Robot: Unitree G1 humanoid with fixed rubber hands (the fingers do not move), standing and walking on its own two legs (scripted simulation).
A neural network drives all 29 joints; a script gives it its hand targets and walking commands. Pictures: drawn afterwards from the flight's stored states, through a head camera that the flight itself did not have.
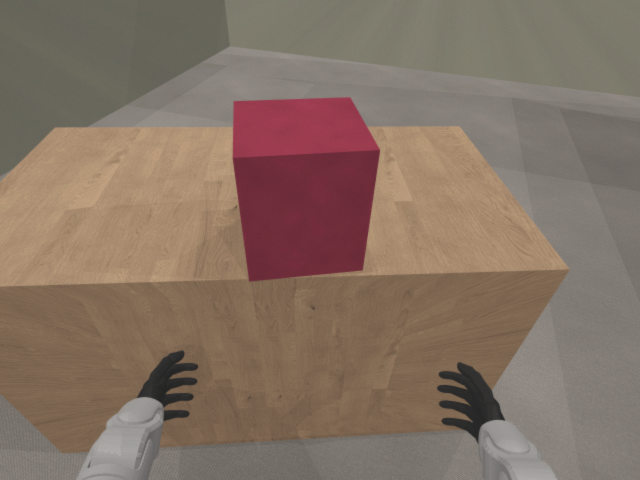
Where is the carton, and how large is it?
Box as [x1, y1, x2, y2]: [233, 97, 379, 281]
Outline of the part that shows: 349,97 234,101 233,163 249,281 362,269 379,149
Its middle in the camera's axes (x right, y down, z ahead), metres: -0.04 -0.09 +0.70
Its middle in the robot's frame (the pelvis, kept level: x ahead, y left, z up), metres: +0.59 +0.03 +0.08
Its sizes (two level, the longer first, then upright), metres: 0.210 0.200 0.250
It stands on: a pedestal, 0.72 m high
